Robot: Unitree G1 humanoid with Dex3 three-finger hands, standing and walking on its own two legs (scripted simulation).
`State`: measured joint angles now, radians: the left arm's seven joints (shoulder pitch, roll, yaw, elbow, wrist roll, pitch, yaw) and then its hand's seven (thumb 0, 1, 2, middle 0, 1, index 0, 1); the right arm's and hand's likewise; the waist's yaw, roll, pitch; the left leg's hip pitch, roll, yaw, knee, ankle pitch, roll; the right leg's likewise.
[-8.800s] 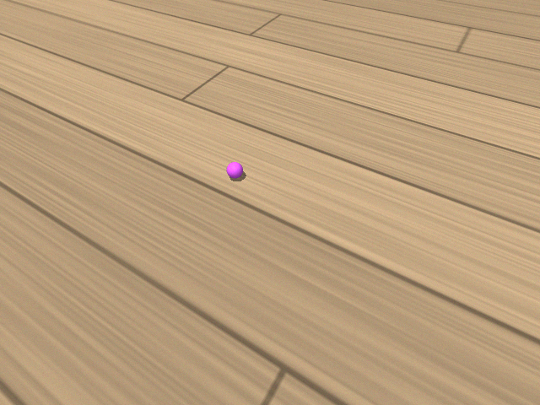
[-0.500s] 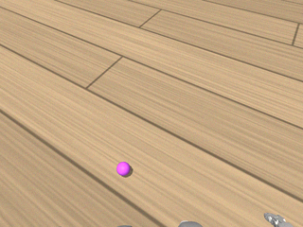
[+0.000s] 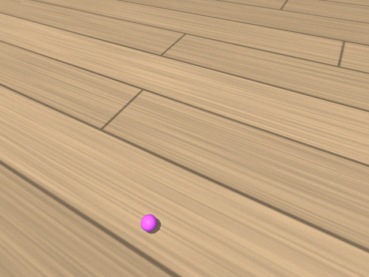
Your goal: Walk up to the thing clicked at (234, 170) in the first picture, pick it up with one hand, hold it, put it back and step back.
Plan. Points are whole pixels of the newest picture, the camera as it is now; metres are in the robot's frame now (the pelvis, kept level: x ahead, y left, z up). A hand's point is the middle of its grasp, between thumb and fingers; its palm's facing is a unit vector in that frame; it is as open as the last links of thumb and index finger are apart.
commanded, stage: walk up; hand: left
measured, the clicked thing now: (149, 222) +0.52 +0.22 -0.73
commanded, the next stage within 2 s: stand in 0.16 s
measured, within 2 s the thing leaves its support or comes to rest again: neither
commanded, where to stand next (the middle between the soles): +0.17 -0.01 m, yaw +0 degrees
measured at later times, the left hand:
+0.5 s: hand out of the picture +0.11 +0.26 -0.15, palm faces -0.03 -0.94 -0.34, open 7.4 cm
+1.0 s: hand out of the picture +0.08 +0.26 -0.15, palm faces -0.02 -0.94 -0.33, open 7.4 cm
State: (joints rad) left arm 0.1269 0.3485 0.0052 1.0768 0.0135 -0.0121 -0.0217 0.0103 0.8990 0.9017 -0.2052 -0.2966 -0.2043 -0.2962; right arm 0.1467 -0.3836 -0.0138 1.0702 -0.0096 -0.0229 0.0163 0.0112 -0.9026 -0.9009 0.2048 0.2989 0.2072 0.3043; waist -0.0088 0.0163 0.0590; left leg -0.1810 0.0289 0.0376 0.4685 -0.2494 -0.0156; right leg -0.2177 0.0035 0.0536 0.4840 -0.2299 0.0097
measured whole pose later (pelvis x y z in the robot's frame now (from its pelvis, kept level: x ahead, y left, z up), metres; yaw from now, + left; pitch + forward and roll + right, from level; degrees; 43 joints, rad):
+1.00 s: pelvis +0.01 +0.00 +0.01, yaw +1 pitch -2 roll +0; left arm 0.11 0.35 0.00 1.14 0.01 -0.01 -0.01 0.01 0.90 0.90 -0.20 -0.30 -0.20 -0.30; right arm 0.08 -0.34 -0.01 1.15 -0.01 -0.01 0.02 0.01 -0.90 -0.90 0.20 0.30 0.21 0.30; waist -0.01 -0.01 0.05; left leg -0.10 0.02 0.02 0.31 -0.18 -0.01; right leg -0.13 -0.01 0.03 0.32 -0.16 0.02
